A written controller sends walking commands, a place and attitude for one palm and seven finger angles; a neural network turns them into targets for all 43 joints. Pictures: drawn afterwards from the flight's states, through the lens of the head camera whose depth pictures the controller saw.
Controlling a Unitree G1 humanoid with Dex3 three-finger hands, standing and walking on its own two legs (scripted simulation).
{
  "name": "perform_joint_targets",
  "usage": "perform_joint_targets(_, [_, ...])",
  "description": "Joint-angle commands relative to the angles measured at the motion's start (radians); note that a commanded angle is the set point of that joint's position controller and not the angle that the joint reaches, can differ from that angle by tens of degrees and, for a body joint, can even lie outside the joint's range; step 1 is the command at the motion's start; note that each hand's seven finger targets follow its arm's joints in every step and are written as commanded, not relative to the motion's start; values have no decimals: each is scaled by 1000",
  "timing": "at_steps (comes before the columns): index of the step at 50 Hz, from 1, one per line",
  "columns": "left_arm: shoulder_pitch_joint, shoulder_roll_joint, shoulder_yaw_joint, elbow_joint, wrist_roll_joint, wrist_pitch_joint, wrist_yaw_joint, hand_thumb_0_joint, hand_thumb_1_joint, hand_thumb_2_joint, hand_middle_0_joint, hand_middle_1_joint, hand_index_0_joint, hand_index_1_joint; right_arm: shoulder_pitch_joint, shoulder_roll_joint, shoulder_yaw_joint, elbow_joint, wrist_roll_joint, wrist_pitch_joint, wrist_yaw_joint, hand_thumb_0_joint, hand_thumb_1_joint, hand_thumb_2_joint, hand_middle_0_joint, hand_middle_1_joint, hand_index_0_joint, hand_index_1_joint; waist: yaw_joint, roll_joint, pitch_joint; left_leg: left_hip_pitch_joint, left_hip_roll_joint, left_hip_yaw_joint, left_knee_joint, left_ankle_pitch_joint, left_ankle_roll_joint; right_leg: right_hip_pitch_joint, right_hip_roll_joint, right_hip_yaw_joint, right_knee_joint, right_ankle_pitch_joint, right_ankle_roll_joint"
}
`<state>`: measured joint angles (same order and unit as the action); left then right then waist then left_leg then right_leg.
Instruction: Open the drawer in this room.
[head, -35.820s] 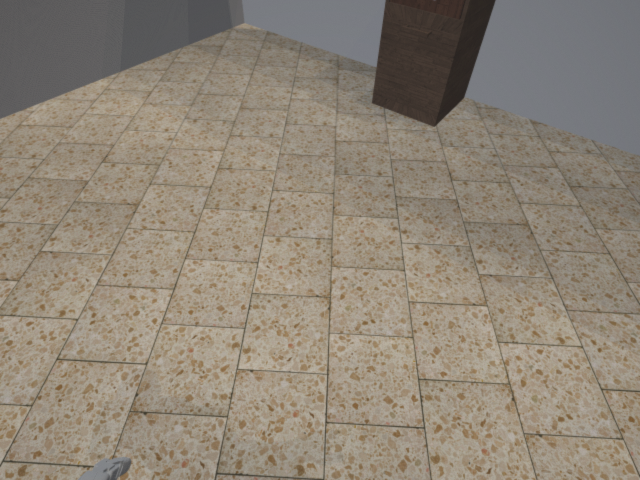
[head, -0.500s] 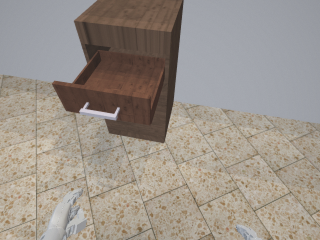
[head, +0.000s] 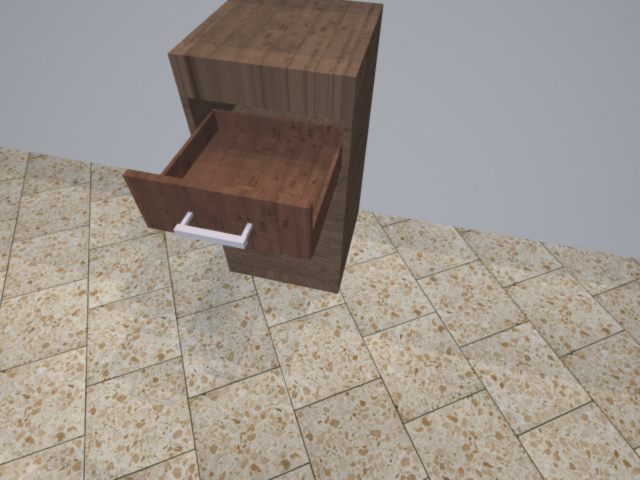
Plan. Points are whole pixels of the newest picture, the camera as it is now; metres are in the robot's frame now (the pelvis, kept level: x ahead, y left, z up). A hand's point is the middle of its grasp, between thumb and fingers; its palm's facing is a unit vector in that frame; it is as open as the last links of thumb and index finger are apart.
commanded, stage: let the arm hang, fingers relaxed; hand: left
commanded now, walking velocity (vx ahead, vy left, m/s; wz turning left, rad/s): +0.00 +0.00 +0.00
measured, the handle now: (214, 229) +0.58 +0.25 -0.11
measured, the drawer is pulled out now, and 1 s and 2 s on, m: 0.30 0.30 0.30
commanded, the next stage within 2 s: look to check the result in 0.40 s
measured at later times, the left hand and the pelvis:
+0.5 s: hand out of the picture -0.01 +0.16 -0.18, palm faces +0.03 -0.98 -0.17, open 7.4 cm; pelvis +0.00 +0.00 +0.00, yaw +0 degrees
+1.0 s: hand out of the picture +0.00 +0.15 -0.18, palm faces +0.04 -0.98 -0.17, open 7.4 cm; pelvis +0.01 -0.01 +0.00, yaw +0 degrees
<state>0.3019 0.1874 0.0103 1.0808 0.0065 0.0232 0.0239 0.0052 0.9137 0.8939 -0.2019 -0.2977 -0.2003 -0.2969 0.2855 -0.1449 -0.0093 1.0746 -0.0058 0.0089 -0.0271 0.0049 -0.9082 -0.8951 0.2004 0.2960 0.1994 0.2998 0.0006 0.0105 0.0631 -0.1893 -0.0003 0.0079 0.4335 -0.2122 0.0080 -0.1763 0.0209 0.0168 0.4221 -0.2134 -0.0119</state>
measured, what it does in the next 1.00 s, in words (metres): stands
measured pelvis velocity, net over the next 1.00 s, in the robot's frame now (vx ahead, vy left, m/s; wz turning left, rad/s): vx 0.01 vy -0.01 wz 0.00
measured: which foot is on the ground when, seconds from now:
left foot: down 0.00-1.00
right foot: down 0.00-1.00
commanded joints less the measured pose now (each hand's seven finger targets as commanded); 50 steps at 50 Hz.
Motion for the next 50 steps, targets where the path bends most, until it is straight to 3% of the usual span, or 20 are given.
perform_joint_targets(1, [44, 79, 16, -9, 2, -26, 11, 0, 900, 900, -200, -300, -200, -300, 69, -87, -13, -2, -3, -16, -11, 0, -900, -900, 200, 300, 200, 300, -3, 5, 21, 7, 86, -85, -111, 29, 28, -42, -79, 83, -101, 10, -34])
perform_joint_targets(4, [51, 76, 16, 3, 4, -26, 13, 0, 900, 900, -200, -300, -200, -300, 72, -81, -15, 12, -2, -14, -10, 0, -900, -900, 200, 300, 200, 300, -1, -19, 45, 4, 84, -84, -116, 0, 26, -65, -78, 80, -104, -19, -33])
perform_joint_targets(7, [48, 68, 17, 11, 4, -25, 13, 0, 900, 900, -200, -300, -200, -300, 82, -68, -12, 25, -4, -14, -10, 0, -900, -900, 200, 300, 200, 300, -4, 7, 51, -8, 81, -79, -124, -19, 25, -59, -81, 80, -105, -20, -33])
perform_joint_targets(21, [59, 41, 21, 29, 3, -31, 18, 0, 900, 900, -200, -300, -200, -300, 113, -37, -14, 43, -4, -14, -16, 0, -900, -900, 200, 300, 200, 300, -6, 6, 42, 1, 78, -70, -102, 21, 23, -51, -83, 82, -107, 3, -38])
perform_joint_targets(34, [74, 28, 22, 36, 4, -32, 19, 0, 900, 900, -200, -300, -200, -300, 114, -38, -18, 41, -3, -13, -18, 0, -900, -900, 200, 300, 200, 300, -5, 11, 45, 14, 82, -70, -99, 15, 23, -76, -81, 82, -103, -8, -39])
perform_joint_targets(41, [66, 32, 23, 36, 3, -33, 19, 0, 900, 900, -200, -300, -200, -300, 113, -33, -17, 43, -4, -14, -18, 0, -900, -900, 200, 300, 200, 300, -7, -12, 40, 13, 80, -67, -91, 50, 23, -54, -85, 78, -104, 20, -37])
perform_joint_targets(50, [64, 28, 25, 36, 3, -36, 20, 0, 900, 900, -200, -300, -200, -300, 102, -37, -17, 39, -5, -17, -20, 0, -900, -900, 200, 300, 200, 300, -7, 7, 20, 35, 86, -64, -86, 90, 22, -43, -86, 76, -98, 65, -37])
